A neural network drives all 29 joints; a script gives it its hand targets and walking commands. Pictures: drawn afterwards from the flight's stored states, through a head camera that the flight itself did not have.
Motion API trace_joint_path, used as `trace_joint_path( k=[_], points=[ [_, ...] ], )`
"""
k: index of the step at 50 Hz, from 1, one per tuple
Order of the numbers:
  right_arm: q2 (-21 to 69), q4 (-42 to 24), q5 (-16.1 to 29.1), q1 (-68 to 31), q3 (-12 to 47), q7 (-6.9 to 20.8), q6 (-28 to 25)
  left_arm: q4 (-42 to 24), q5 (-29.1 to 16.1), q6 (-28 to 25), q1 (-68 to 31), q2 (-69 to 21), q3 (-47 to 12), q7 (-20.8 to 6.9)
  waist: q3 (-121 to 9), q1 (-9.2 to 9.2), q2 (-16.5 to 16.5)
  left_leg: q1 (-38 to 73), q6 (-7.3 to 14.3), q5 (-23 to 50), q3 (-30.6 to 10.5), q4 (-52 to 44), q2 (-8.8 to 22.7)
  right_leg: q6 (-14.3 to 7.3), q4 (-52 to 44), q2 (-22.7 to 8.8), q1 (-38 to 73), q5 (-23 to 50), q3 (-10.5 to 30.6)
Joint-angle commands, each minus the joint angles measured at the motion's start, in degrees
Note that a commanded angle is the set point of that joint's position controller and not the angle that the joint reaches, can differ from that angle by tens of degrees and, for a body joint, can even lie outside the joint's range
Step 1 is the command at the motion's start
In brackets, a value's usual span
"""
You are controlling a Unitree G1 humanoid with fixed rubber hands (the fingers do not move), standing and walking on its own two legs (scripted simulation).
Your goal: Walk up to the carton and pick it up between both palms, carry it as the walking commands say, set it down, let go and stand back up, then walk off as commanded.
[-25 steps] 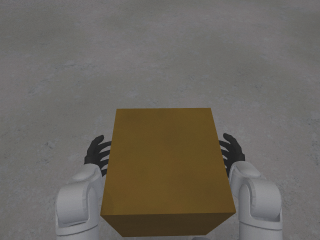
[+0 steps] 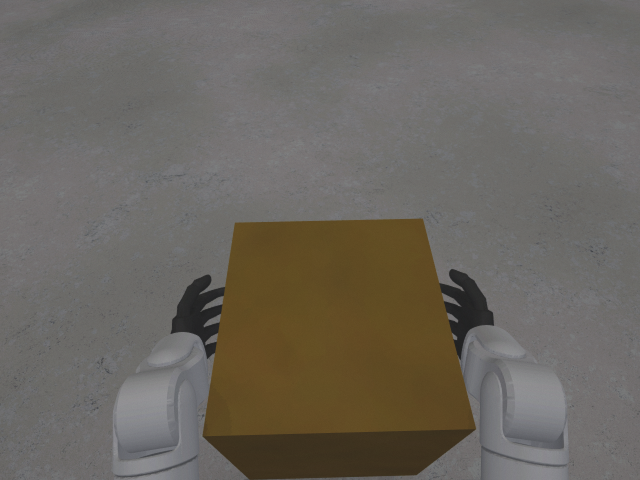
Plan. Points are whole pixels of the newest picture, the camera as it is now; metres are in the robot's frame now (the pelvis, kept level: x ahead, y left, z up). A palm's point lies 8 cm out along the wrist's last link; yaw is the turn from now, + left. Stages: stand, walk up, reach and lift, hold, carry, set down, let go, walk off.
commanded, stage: carry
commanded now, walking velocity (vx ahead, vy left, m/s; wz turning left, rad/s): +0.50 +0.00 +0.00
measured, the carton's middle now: (331, 356) +0.26 +0.01 +0.00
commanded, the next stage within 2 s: none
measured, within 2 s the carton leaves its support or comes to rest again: neither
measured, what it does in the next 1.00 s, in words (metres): walks ahead: left foot, then right foot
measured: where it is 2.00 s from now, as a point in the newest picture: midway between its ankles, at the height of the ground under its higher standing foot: (338, 316)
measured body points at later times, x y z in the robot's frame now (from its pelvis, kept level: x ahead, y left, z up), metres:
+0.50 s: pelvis +0.32 +0.05 +0.00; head +0.35 +0.07 +0.45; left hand +0.61 +0.19 +0.06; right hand +0.58 -0.13 +0.07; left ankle +0.31 +0.12 -0.75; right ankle +0.34 -0.10 -0.69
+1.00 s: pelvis +0.60 +0.00 +0.00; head +0.63 -0.01 +0.45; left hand +0.88 +0.16 +0.07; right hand +0.88 -0.16 +0.07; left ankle +0.66 +0.11 -0.74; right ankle +0.59 -0.08 -0.75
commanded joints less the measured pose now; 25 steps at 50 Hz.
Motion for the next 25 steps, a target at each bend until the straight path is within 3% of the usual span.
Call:
trace_joint_path(
  k=[1, 5, 9, 11, 12, 13, 14, 15, 17, 18, 20, 22, 25],
  points=[
    [48.95, -4.07, 20.38, -20.95, 42.67, 12.27, -0.65, -4.06, -22.95, 0.55, -22.09, -50.95, -41.71, -14.58, -11.63, -0.31, -7.67, -5.02, -0.98, 5.15, 1.27, -9.68, 1.31, -5.65, -10.44, -14.81, 14.97, 11.31, 12.07],
    [46.86, -5.22, 19.84, -20.11, 42.47, 11.92, 0.17, -5.22, -23.55, 1.3, -21.46, -48.31, -41.72, -14.74, -7.82, -0.56, -8.93, -3.61, -0.56, 11.41, 4.72, -19.93, -0.14, -3.52, -9.41, -12.93, 14.5, 18.0, 6.89],
    [45.21, -5.2, 21.07, -21.46, 42.78, 12.44, 1.52, -5.18, -23.02, 2.19, -21.81, -46.18, -41.53, -14.28, -5.87, -0.85, -9.59, -0.19, 0.89, 12.49, 6.71, -26.55, -1.66, -1.25, -4.73, -12.65, 15.8, 25.05, 3.78],
    [44.91, -4.23, 21.65, -21.91, 42.82, 12.87, 2.01, -4.38, -22.24, 2.57, -22.67, -45.37, -41.31, -13.99, -8.82, -2.18, -7.88, 10.06, 2.0, 13.72, 10.23, -31.86, -4.95, 1.03, 5.36, -10.48, 14.73, 32.64, 0.23],
    [44.88, -4.07, 21.94, -22.53, 42.82, 13.07, 2.13, -4.04, -21.85, 2.69, -23.42, -44.95, -40.92, -13.92, -12.82, -3.22, -5.82, 21.1, 2.74, 11.72, 10.08, -30.94, -5.6, 2.05, 14.82, -8.53, 9.48, 30.39, -0.85],
    [44.91, -3.32, 21.75, -21.81, 42.62, 13.21, 2.26, -3.79, -21.63, 2.94, -24.55, -44.43, -40.8, -14.03, -16.9, -4.81, -0.31, 32.52, 4.1, 4.96, -3.38, -33.61, 3.03, 4.01, 29.07, -6.29, -1.44, 17.8, -0.63],
    [44.93, -1.32, 21.87, -20.44, 41.91, 13.51, 2.07, -4.66, -21.38, 3.53, -24.91, -44.36, -41.36, -13.72, -20.87, -3.79, 17.4, 44.87, 10.79, 2.57, -31.94, -41.28, 18.32, 6.39, 47.01, 2.37, -19.9, -5.85, 1.93],
    [47.31, -1.99, 24.06, -21.79, 43.19, 13.86, 1.72, -4.35, -20.1, 3.27, -24.34, -45.06, -41.28, -13.5, -20.85, -2.97, 14.11, 45.89, 13.52, 9.6, -35.31, -42.66, 20.02, 4.03, 55.13, 0.74, -26.63, -13.94, 10.99],
    [49.41, -3.58, 24.23, -25.45, 43.76, 13.85, 0.72, -3.31, -21.6, 2.25, -25.97, -48.78, -42.61, -13.96, -19.05, -3.23, 3.77, 40.05, 12.11, 19.88, -24.32, -39.32, 17.43, 2.24, 56.54, -3.65, -28.63, -9.97, 13.95],
    [50.58, -3.62, 23.98, -25.63, 43.69, 13.86, 0.19, -3.59, -21.65, 1.68, -25.96, -50.29, -42.66, -14.05, -18.04, -3.06, 0.9, 35.98, 10.9, 21.38, -19.23, -39.99, 16.63, 2.33, 52.79, -5.36, -27.15, -8.33, 13.9],
    [50.76, -3.89, 24.06, -24.99, 43.21, 14.07, -0.4, -3.66, -21.16, 0.85, -24.27, -51.29, -42.65, -13.78, -16.48, -2.64, 4.02, 30.83, 8.53, 17.83, -11.76, -43.05, 14.35, 2.86, 44.34, -5.28, -22.83, -6.12, 11.46],
    [49.77, -4.07, 24.04, -23.44, 42.96, 14.35, -0.51, -4.14, -20.58, 0.34, -23.51, -50.92, -42.9, -13.16, -14.3, -2.75, 6.55, 30.01, 8.17, 18.55, -7.63, -45.64, 13.31, 3.29, 37.6, -4.88, -22.6, -4.83, 8.97],
    [48.3, -4.05, 23.41, -21.57, 42.48, 14.66, -0.15, -4.53, -19.99, 0.54, -22.46, -50.38, -42.98, -12.68, -11.36, -2.97, 7.01, 31.41, 6.75, 22.77, -2.1, -46.15, 10.81, 3.78, 26.8, -4.25, -22.34, 0.75, 5.74]
  ],
)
